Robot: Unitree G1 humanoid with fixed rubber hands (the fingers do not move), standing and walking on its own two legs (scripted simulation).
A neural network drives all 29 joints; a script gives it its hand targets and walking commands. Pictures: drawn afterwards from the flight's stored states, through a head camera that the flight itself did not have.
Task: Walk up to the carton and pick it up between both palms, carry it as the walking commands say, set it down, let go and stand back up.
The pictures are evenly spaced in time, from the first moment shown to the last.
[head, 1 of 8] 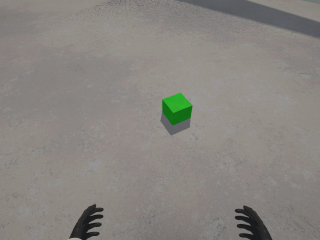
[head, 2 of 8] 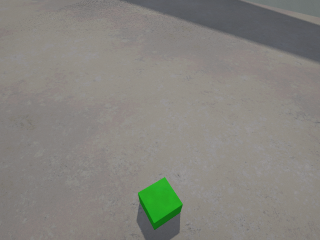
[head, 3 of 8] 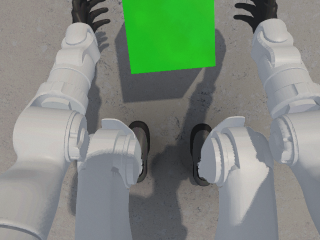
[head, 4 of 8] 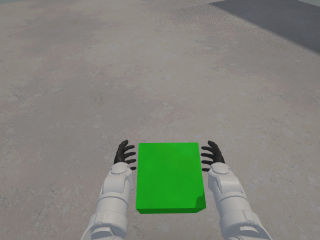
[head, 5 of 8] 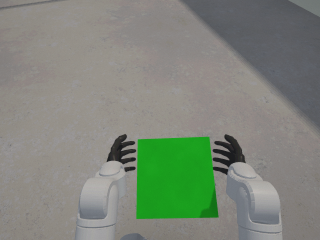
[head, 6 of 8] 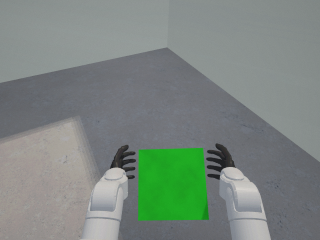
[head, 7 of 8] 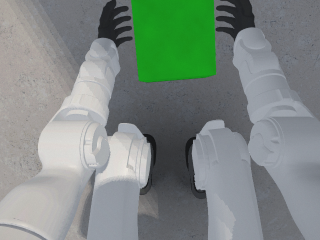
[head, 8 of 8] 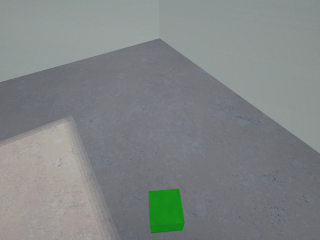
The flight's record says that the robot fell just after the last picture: no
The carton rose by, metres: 0.71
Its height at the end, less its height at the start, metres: +0.00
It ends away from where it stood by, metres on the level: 4.73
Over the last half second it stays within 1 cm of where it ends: yes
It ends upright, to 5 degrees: yes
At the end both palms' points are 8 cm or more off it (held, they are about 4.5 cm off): yes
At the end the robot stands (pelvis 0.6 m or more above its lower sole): yes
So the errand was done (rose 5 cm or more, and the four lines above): yes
